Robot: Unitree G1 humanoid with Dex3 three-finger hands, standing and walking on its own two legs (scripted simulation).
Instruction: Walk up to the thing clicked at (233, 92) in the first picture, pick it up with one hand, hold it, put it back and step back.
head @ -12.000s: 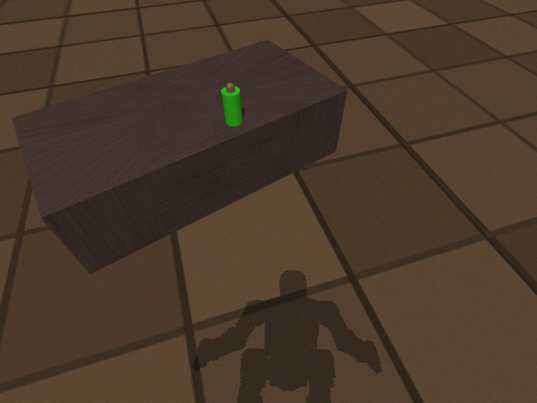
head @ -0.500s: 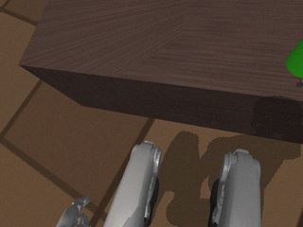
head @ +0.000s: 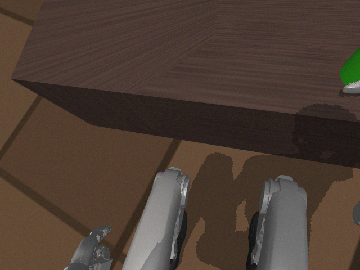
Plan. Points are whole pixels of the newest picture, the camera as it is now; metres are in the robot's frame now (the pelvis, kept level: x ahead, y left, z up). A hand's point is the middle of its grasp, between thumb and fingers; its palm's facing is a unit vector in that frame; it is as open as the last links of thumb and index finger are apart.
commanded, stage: close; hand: right
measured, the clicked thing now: out of the picture +0.51 -0.29 +0.06
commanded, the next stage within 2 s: settle in 0.56 s
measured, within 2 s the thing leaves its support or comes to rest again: leaves its support in 0.86 s
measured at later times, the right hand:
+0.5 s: hand out of the picture +0.52 -0.29 +0.04, palm faces +0.26 +0.96 -0.02, open 11.0 cm
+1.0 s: hand out of the picture +0.51 -0.28 +0.06, palm faces +0.27 +0.96 -0.02, open 10.9 cm
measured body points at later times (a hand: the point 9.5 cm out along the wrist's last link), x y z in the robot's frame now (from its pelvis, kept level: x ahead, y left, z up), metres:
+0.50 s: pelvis +0.00 -0.01 +0.01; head +0.21 -0.06 +0.41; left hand +0.09 +0.26 -0.11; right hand +0.50 -0.34 +0.04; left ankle +0.07 +0.13 -0.39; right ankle +0.09 -0.16 -0.39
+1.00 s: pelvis +0.00 +0.00 +0.03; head +0.21 -0.05 +0.43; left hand +0.10 +0.27 -0.09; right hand +0.49 -0.33 +0.07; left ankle +0.07 +0.13 -0.39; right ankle +0.09 -0.16 -0.39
